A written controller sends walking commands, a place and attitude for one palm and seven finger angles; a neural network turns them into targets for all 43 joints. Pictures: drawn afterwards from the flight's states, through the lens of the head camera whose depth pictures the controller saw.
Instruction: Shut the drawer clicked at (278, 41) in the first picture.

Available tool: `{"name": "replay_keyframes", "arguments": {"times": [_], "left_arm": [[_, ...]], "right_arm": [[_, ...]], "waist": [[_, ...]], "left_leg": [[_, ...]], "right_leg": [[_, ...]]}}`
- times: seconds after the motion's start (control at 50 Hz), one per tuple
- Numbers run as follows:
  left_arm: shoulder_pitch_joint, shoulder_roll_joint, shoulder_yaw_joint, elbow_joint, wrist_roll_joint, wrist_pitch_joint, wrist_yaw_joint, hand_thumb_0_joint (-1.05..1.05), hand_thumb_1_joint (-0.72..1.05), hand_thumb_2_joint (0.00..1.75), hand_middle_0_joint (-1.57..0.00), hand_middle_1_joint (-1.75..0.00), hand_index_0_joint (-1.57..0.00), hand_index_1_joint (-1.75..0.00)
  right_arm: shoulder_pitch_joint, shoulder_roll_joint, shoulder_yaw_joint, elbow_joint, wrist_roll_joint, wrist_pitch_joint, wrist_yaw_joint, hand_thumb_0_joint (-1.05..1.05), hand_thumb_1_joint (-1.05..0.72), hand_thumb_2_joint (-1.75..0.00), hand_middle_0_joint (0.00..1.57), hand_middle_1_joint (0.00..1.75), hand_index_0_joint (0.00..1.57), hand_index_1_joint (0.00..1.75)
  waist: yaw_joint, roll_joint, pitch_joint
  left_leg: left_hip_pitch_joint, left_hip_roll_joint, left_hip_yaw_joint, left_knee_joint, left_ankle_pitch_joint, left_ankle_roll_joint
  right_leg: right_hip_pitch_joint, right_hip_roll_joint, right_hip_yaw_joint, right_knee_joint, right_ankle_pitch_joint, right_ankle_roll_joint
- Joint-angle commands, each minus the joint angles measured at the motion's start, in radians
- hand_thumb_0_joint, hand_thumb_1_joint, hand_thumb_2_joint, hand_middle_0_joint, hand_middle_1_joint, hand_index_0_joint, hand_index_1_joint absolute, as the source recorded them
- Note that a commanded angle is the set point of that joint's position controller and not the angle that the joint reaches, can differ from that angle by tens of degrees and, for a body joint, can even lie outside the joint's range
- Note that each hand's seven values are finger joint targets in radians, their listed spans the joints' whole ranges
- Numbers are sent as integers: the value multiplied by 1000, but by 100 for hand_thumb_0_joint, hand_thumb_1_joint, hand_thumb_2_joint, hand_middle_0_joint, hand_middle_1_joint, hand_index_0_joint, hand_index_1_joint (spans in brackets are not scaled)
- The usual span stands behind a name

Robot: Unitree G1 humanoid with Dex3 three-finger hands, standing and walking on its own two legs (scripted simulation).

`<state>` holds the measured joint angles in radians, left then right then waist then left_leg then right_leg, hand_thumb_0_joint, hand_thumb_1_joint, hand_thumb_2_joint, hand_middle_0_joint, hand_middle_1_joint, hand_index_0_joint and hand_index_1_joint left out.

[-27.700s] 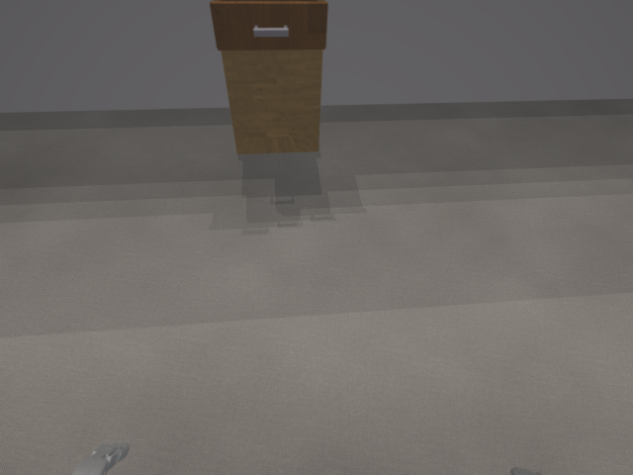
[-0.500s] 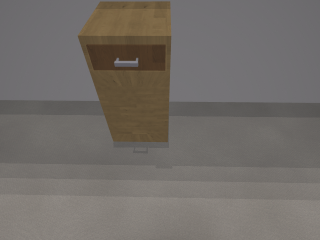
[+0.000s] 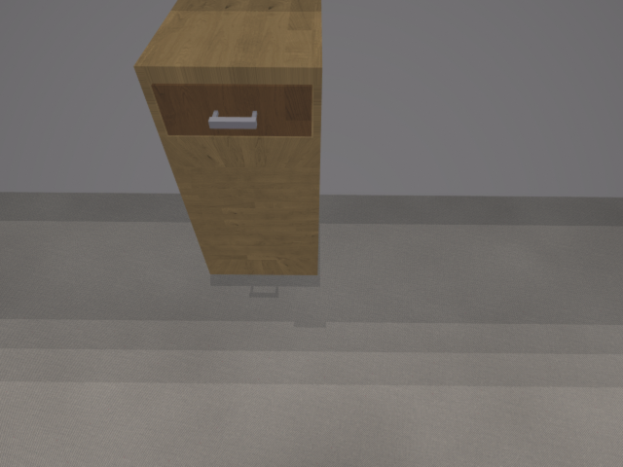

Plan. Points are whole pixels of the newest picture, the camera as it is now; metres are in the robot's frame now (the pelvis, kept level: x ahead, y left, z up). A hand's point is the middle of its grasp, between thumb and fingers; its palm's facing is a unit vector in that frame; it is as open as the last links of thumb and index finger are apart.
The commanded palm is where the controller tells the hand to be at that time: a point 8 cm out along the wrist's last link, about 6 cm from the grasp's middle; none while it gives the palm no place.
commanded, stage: look to check the result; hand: left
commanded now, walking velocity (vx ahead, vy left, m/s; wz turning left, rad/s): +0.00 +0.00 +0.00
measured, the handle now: (234, 118) +0.87 +0.24 -0.05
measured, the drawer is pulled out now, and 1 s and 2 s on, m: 0.00 0.00 0.00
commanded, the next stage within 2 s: stand and wait in 0.42 s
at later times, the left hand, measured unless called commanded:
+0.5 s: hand out of the picture +0.06 +0.21 -0.16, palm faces -0.01 -0.96 -0.28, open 7.4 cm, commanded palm none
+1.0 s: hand out of the picture +0.07 +0.22 -0.16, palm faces -0.02 -0.96 -0.29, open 7.4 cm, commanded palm none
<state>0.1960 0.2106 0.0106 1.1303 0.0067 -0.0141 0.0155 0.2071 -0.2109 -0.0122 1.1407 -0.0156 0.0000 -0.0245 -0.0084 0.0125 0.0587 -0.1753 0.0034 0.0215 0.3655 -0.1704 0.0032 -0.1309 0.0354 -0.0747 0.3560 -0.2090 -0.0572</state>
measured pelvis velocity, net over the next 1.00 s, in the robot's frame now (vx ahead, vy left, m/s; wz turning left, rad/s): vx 0.02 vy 0.00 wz -0.02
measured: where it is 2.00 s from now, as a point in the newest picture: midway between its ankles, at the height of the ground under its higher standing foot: outside the picture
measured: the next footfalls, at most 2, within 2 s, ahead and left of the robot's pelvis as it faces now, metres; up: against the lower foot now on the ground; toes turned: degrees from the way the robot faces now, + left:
none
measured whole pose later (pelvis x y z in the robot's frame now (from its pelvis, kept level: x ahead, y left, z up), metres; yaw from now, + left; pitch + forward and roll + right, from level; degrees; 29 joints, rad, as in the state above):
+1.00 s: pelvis +0.02 +0.00 +0.00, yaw -1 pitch -1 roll +0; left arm 0.16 0.27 0.01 1.13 0.01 -0.02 0.01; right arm 0.17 -0.26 -0.01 1.14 -0.01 0.00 -0.02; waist -0.01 0.01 0.05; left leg -0.12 0.01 0.04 0.32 -0.17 0.00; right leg -0.08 0.04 -0.06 0.30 -0.20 -0.06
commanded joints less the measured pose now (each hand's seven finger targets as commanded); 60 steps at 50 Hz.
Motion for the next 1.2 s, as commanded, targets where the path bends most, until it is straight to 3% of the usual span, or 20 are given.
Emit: {"name": "replay_keyframes", "arguments": {"times": [0.0,0.18,0.28,0.66,0.96,1.18], "left_arm": [[22,154,32,-34,1,-14,15,0,90,90,-20,-30,-20,-30],[17,177,35,-34,2,-18,18,0,90,90,-20,-30,-20,-30],[11,183,35,-34,2,-17,17,0,90,90,-20,-30,-20,-30],[-21,214,42,-45,0,-22,14,0,90,90,-20,-30,-20,-30],[-37,228,39,-45,1,-22,10,0,90,90,-20,-30,-20,-30],[-38,241,40,-46,3,-25,10,0,90,90,-20,-30,-20,-30]], "right_arm": [[26,-135,-20,-36,-1,-10,-11,0,-90,-90,20,30,20,30],[9,-159,-23,-41,2,-13,-13,0,-90,-90,20,30,20,30],[-4,-166,-23,-40,1,-10,-11,0,-90,-90,20,30,20,30],[-22,-196,-24,-43,0,-18,-11,0,-90,-90,20,30,20,30],[-40,-218,-24,-43,0,-19,-8,0,-90,-90,20,30,20,30],[-51,-228,-26,-44,3,-23,-7,0,-90,-90,20,30,20,30]], "waist": [[-2,-2,-35],[0,-14,-60],[1,-13,-31],[2,-2,-71],[-1,3,-50],[1,-4,-69]], "left_leg": [[37,105,-94,-38,105,30],[66,109,-87,-32,158,31],[62,109,-85,-43,133,29],[81,118,-87,-56,168,26],[91,124,-99,-78,146,28],[106,123,-102,-80,181,30]], "right_leg": [[-28,-156,137,-95,79,2],[-2,-157,139,-86,202,15],[-17,-157,143,-102,165,18],[26,-162,146,-101,220,17],[6,-160,151,-118,147,7],[16,-163,150,-113,185,10]]}}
